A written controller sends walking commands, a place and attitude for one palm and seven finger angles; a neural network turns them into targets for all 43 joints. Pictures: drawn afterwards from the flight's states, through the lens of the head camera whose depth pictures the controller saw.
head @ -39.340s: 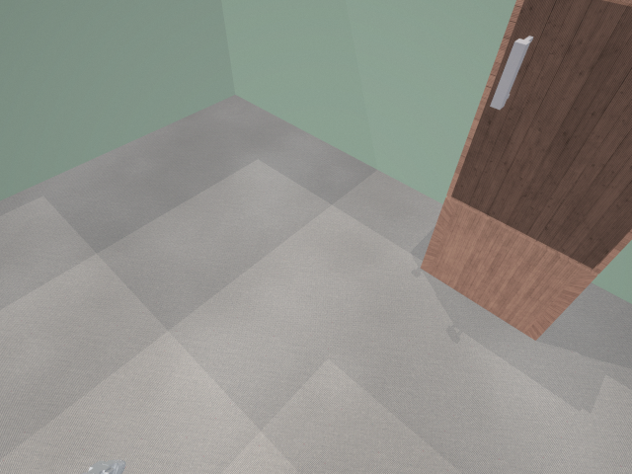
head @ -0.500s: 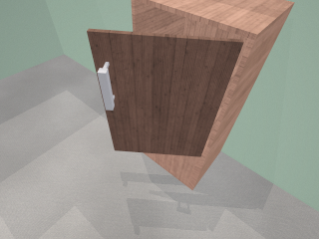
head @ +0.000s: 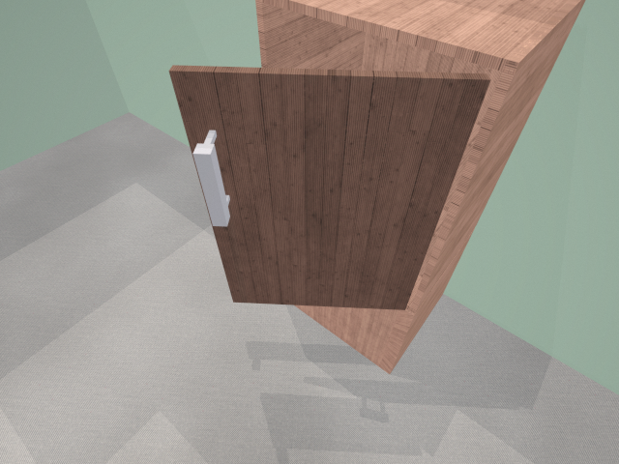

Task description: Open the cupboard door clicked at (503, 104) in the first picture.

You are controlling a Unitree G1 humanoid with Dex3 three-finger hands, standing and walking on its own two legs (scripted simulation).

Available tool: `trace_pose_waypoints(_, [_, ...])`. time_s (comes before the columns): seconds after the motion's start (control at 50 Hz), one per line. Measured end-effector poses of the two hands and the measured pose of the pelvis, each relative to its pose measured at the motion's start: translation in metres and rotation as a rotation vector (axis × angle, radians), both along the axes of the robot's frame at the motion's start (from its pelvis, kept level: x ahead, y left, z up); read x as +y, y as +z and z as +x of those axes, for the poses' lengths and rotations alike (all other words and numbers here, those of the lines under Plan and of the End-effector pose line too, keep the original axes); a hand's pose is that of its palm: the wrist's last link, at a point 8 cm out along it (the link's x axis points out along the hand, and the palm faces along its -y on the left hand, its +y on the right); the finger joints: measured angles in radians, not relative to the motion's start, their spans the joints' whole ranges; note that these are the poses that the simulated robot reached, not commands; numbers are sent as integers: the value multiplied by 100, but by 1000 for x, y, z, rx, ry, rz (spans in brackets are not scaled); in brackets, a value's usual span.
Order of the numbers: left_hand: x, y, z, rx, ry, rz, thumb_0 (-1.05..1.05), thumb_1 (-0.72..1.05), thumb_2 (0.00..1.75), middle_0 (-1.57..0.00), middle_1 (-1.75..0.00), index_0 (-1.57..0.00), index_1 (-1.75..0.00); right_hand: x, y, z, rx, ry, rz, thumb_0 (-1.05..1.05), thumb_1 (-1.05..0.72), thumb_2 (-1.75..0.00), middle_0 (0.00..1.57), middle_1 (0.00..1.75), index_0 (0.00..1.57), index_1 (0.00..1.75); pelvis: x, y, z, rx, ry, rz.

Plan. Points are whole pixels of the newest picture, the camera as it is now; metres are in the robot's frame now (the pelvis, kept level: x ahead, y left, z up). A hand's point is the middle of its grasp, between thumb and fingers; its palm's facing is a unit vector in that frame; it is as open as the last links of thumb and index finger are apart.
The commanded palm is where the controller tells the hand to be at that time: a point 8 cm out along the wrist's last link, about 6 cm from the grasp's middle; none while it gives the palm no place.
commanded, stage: look again from close up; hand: left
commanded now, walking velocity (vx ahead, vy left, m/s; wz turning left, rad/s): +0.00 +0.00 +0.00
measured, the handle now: (216, 179) +0.52 +0.19 +0.08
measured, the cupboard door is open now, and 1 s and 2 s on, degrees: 36 36 36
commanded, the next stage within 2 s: raise the hand with hooked fingers in 0.10 s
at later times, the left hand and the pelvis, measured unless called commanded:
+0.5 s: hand (194, 397) +0.20 +0.16 +0.00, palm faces +0.05 -1.00 -0.04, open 7.9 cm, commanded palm +0.13 +0.23 -0.04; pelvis -0.01 -0.02 -0.04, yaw +2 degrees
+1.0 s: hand (152, 387) +0.20 +0.21 +0.02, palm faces +0.03 -1.00 -0.05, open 10.9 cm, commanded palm +0.17 +0.26 +0.02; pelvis -0.02 -0.04 -0.05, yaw +2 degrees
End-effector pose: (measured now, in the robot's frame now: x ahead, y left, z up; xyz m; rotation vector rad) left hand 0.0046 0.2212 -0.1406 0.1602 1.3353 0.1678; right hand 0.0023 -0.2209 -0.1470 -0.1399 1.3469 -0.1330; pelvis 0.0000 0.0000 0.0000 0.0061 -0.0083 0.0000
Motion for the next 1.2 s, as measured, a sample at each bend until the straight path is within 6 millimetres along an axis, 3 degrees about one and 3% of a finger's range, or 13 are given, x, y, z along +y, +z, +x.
trace_pose_waypoints(0.22, [0,-3,11,16,-12,-8,0,91,90,-20,-30,-19,-30,-7,5,20,-5,9,-22,1,-92,-90,20,30,20,30,-1,1,9,3,-4,-6])
trace_pose_waypoints(0.24, [3,3,18,-24,43,-4,1,92,90,-20,-30,-20,-30,-8,7,24,-35,2,-28,1,-92,-90,20,30,20,30,-1,1,9,6,1,-9])
trace_pose_waypoints(0.3, [17,53,74,-411,91,61,2,93,90,-20,-31,-20,-31,-16,20,51,-248,11,-62,2,-92,-90,20,30,20,30,-3,-2,9,16,13,10])
trace_pose_waypoints(0.38, [17,124,145,-906,59,66,2,88,88,-20,-33,-20,-34,-28,31,98,-490,65,-77,2,-91,-90,20,30,20,30,-6,-11,1,54,52,3])
trace_pose_waypoints(0.44, [5,148,172,-1192,-23,-10,1,82,86,-20,-37,-20,-37,-39,40,134,-629,102,-87,2,-91,-90,20,30,20,30,-12,-24,-7,118,41,-1])
trace_pose_waypoints(0.5, [-9,141,173,-1334,-152,-98,1,76,83,-20,-40,-20,-41,-49,46,166,-742,139,-100,1,-91,-90,20,30,20,30,-21,-43,-14,170,32,0])
trace_pose_waypoints(0.56, [-10,118,156,-1299,-188,-142,0,68,81,-21,-44,-21,-45,-57,50,189,-820,166,-114,1,-91,-90,20,30,20,30,-29,-59,-19,190,33,0])
trace_pose_waypoints(0.62, [0,104,132,-1235,-110,-118,1,61,78,-22,-49,-22,-49,-58,52,203,-854,185,-120,1,-91,-90,20,30,20,30,-37,-66,-21,190,43,-10])
trace_pose_waypoints(0.72, [15,122,116,-1295,-75,-9,1,49,73,-23,-56,-23,-56,-51,40,200,-824,227,-104,1,-91,-90,20,30,20,30,-46,-68,-22,183,70,-35])
trace_pose_waypoints(0.8, [18,138,136,-1342,-160,-33,1,40,69,-23,-62,-23,-62,-45,21,180,-747,230,-71,1,-91,-90,20,30,20,30,-50,-67,-25,180,79,-46])
trace_pose_waypoints(0.9, [27,147,166,-1269,-197,-105,1,28,64,-24,-70,-24,-70,-47,10,145,-649,163,-52,2,-90,-90,21,30,20,30,-49,-57,-24,173,64,-34])
trace_pose_waypoints(1.06, [45,166,180,-1283,-167,-91,0,10,56,-26,-82,-25,-82,-63,20,107,-577,95,-112,2,-90,-90,21,30,20,30,-34,-42,-17,166,37,-19])
trace_pose_waypoints(1.2, [58,171,184,-1302,-172,-99,0,-7,49,-27,-92,-27,-92,-61,38,112,-611,108,-168,2,-90,-90,20,30,20,30,-18,-35,-17,144,35,-29])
